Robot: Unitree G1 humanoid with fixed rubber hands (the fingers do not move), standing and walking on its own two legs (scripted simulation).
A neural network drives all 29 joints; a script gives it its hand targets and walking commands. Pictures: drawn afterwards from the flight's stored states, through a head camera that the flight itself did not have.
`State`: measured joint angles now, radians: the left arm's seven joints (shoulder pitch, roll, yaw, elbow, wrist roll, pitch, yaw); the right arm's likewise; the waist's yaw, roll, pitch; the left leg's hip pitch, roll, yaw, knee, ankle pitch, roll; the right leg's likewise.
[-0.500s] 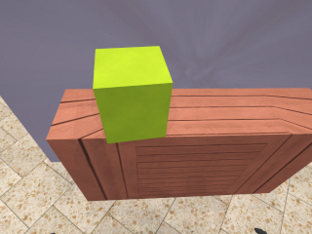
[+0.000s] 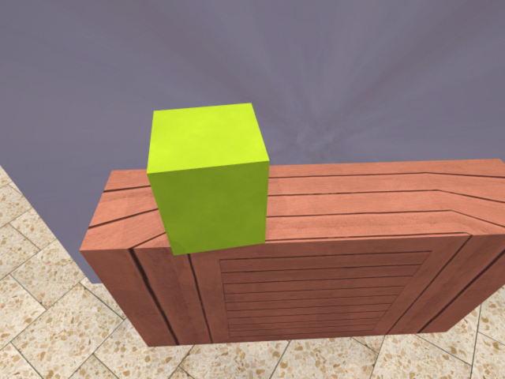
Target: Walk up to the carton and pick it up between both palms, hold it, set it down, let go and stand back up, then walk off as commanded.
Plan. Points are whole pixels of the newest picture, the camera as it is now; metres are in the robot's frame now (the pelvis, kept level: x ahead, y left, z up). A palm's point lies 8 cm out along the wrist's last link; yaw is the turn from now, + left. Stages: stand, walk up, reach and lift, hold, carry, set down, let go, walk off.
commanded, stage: walk up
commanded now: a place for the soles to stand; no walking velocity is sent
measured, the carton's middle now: (211, 180) +0.54 +0.09 +0.00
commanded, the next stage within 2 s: reach and lift in 2.00 s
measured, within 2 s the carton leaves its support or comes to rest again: neither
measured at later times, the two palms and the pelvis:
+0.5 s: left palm out of the picture +0.09 +0.38 -0.13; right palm out of the picture +0.13 -0.27 -0.13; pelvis +0.07 +0.04 -0.03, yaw +2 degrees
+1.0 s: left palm (71, 347) +0.24 +0.34 -0.14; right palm (376, 336) +0.25 -0.24 -0.14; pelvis +0.15 +0.05 -0.03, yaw +3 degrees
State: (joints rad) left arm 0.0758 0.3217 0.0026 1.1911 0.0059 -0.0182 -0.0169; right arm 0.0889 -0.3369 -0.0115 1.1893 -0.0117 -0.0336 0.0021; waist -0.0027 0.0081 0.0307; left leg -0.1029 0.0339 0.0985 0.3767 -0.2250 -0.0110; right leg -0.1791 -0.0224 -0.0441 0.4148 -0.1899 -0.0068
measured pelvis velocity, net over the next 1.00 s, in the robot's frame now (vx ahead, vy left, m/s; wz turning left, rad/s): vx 0.15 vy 0.05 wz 0.05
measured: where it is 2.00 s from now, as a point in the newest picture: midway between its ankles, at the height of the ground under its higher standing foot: outside the picture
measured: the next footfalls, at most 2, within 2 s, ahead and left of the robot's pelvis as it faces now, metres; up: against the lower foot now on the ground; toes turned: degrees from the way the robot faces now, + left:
left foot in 0.32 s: +0.15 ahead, +0.17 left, +0.00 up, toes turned +5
right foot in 0.60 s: +0.22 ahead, -0.07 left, +0.00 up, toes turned +9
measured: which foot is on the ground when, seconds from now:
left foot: down 0.00-0.14, up 0.16-0.30, down 0.32-1.00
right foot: down 0.00-0.32, up 0.34-0.58, down 0.60-1.00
